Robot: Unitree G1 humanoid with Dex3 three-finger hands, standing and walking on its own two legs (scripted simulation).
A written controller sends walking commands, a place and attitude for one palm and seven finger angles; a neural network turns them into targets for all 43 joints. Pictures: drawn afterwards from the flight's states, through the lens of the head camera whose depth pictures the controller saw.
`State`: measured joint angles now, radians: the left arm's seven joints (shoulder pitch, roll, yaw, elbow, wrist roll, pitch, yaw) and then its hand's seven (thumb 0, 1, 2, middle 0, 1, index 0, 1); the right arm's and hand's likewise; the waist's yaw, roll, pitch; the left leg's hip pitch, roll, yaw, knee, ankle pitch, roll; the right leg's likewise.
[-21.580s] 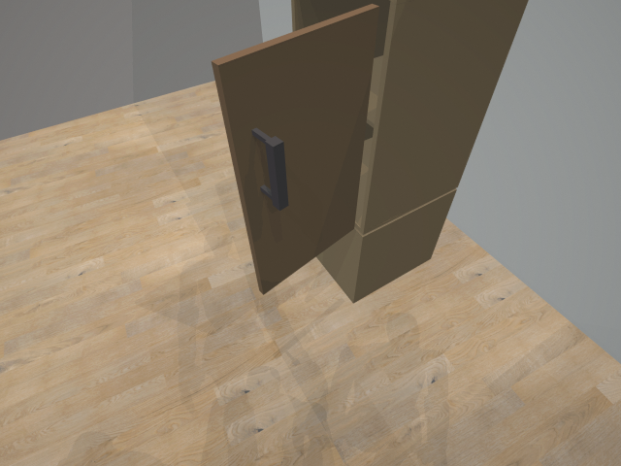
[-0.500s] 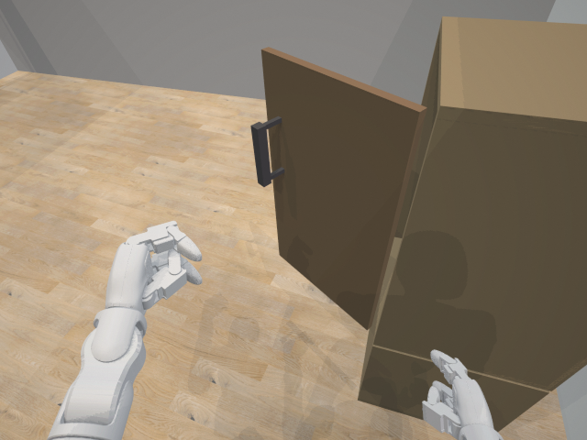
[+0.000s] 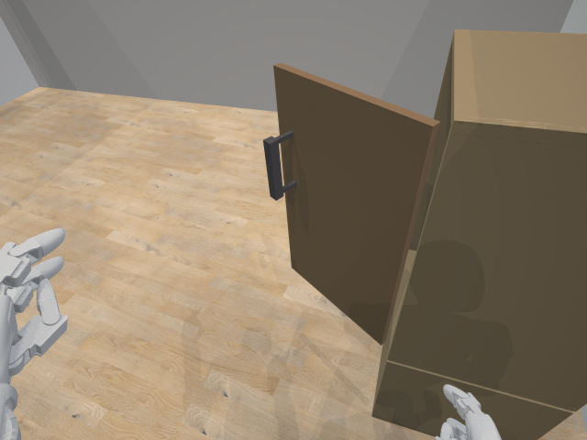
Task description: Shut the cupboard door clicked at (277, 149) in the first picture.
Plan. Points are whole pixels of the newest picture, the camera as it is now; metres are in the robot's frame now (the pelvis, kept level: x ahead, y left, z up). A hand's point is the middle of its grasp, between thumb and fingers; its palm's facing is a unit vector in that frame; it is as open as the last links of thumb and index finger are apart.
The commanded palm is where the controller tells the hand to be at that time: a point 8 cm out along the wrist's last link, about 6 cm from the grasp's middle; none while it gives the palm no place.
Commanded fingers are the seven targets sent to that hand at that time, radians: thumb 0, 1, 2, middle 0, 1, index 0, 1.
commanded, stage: draw the hand back to the body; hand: left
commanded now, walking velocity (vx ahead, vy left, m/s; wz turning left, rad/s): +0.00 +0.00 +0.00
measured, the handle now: (282, 165) +0.63 +0.10 +0.05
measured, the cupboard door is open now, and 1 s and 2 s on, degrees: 59 59 59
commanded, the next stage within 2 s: step back with the hand held close in 0.34 s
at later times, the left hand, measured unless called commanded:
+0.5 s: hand (68, 319) +0.18 +0.26 +0.16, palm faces +0.45 -0.79 -0.41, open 7.4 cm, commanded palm +0.13 +0.29 +0.17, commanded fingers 0.00 0.90 0.90 -0.20 -0.30 -0.20 -0.30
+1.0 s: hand (19, 355) +0.15 +0.29 +0.16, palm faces +0.39 -0.77 -0.50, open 7.4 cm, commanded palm +0.09 +0.32 +0.17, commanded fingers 0.00 0.90 0.90 -0.20 -0.30 -0.20 -0.30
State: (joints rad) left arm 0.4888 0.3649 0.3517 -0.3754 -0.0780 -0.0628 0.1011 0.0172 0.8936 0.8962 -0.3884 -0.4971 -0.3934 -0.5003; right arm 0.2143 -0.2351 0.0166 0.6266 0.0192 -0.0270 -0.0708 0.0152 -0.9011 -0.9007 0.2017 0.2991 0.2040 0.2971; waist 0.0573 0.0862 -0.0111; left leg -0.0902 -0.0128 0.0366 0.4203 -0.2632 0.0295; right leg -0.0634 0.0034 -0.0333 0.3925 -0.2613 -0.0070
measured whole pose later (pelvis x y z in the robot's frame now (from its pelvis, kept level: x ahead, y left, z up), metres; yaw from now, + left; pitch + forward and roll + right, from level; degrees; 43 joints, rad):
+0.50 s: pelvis -0.01 -0.01 +0.00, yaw +0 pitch -4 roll +0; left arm 0.46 0.35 0.35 -0.37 -0.08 -0.08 0.10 0.02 0.89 0.90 -0.21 -0.30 -0.22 -0.31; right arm 0.20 -0.23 0.02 0.63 0.02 -0.06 -0.07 0.01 -0.90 -0.90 0.20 0.30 0.20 0.30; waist 0.06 0.09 0.00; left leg -0.10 0.00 0.03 0.42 -0.25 0.02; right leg -0.07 0.01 -0.04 0.39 -0.25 -0.01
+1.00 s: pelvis -0.06 +0.03 -0.01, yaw -1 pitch +0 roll -1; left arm 0.55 0.45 0.43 -0.47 -0.06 -0.16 0.14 0.01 0.89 0.90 -0.21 -0.30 -0.22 -0.30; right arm 0.19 -0.23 -0.01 0.53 0.03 0.04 -0.09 0.01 -0.90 -0.90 0.20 0.30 0.20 0.30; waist -0.01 0.02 -0.01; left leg -0.34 -0.02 0.08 0.57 -0.24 0.07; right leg -0.32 -0.01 0.00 0.54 -0.22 0.03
